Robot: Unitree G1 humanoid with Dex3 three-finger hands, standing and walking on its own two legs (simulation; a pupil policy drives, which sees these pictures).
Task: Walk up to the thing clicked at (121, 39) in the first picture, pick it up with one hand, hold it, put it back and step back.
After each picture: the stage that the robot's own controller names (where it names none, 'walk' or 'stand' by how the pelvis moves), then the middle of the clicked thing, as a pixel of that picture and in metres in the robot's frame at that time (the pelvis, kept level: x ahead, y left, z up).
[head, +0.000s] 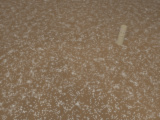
stand; (121, 35) +1.49 -0.44 -0.65
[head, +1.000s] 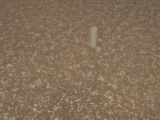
walk; (93, 37) +1.42 -0.01 -0.63
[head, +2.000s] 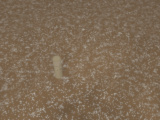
walk; (57, 67) +0.91 +0.27 -0.63
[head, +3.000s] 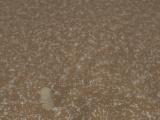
walk; (47, 99) +0.59 +0.26 -0.63
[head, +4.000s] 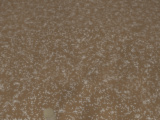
stand; (51, 119) +0.46 +0.24 -0.65
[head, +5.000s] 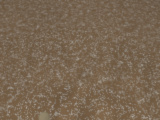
stand; out of the picture +0.44 +0.25 -0.66
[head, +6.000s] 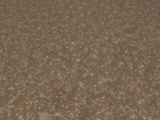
stand; out of the picture +0.45 +0.26 -0.66
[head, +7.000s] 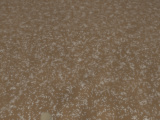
stand; out of the picture +0.45 +0.25 -0.66
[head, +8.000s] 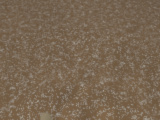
stand; out of the picture +0.44 +0.25 -0.66
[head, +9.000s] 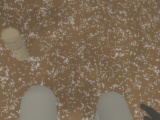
go down; (17, 46) +0.50 +0.30 -0.33
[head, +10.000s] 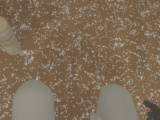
go down; (6, 38) +0.50 +0.34 -0.27
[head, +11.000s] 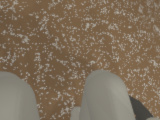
close in; out of the picture +0.45 +0.39 -0.16
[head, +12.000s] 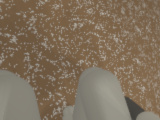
close; out of the picture +0.46 +0.37 -0.15
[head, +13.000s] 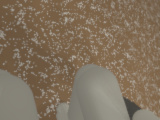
lift; out of the picture +0.45 +0.39 -0.14
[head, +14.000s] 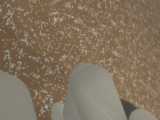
lift; out of the picture +0.43 +0.41 -0.14
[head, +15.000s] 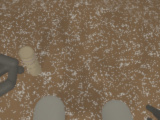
close; (31, 62) +0.52 +0.30 -0.37
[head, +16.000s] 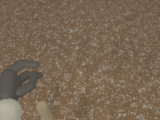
hold; (45, 112) +0.47 +0.26 -0.60
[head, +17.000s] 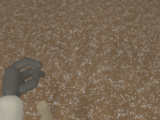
close; (45, 112) +0.47 +0.26 -0.61
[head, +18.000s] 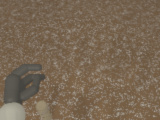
stand; (44, 112) +0.47 +0.26 -0.61
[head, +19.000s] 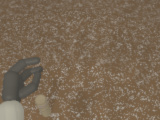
stand; (43, 106) +0.48 +0.26 -0.59
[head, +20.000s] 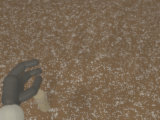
stand; (42, 101) +0.48 +0.26 -0.57
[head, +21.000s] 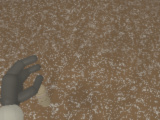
stand; (42, 96) +0.48 +0.26 -0.55
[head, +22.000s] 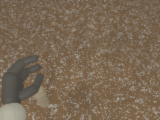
stand; (41, 97) +0.49 +0.26 -0.54
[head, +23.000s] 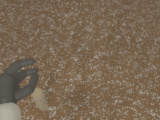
stand; (40, 99) +0.48 +0.26 -0.56
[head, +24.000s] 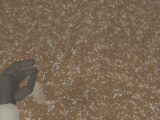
stand; (38, 93) +0.49 +0.27 -0.54
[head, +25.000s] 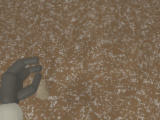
close; (40, 89) +0.49 +0.27 -0.51
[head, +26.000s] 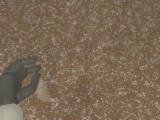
close; (41, 91) +0.49 +0.27 -0.52
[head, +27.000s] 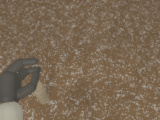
close; (40, 93) +0.49 +0.27 -0.54
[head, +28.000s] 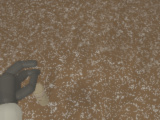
close; (40, 95) +0.49 +0.27 -0.54
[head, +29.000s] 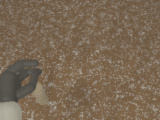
close; (40, 94) +0.48 +0.27 -0.54
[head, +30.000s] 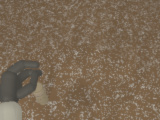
close; (40, 94) +0.48 +0.26 -0.54
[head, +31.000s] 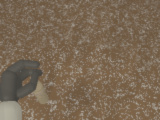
close; (40, 93) +0.48 +0.27 -0.54
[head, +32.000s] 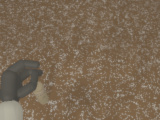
close; (40, 93) +0.49 +0.26 -0.54
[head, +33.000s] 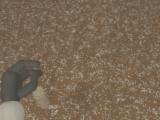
close; (41, 98) +0.48 +0.26 -0.56
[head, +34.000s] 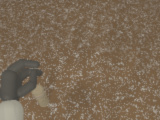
close; (41, 96) +0.48 +0.27 -0.55
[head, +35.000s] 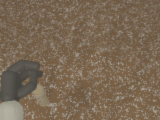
close; (41, 96) +0.48 +0.26 -0.55
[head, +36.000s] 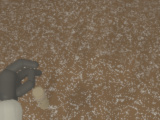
close; (41, 98) +0.48 +0.26 -0.56
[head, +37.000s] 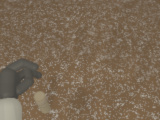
close; (42, 103) +0.47 +0.26 -0.58
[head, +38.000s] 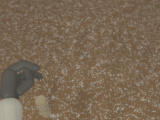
close; (43, 107) +0.47 +0.26 -0.60
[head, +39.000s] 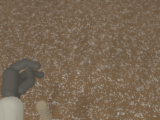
stand; (44, 112) +0.47 +0.26 -0.61
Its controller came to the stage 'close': yes
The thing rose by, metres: 0.00
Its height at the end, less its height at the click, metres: +0.00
